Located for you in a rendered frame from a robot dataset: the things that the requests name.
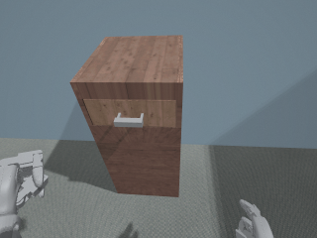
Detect robot right hand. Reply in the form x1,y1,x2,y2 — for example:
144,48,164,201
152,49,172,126
235,199,274,238

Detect robot left hand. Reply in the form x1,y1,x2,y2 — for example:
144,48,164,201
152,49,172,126
0,150,49,215

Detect left robot forearm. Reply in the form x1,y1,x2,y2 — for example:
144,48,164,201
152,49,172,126
0,213,22,238

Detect cabinet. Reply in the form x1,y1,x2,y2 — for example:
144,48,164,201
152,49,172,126
70,35,183,197

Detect handle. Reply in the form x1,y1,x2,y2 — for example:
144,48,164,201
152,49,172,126
113,113,144,128

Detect drawer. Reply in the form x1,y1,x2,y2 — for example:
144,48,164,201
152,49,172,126
83,98,176,127

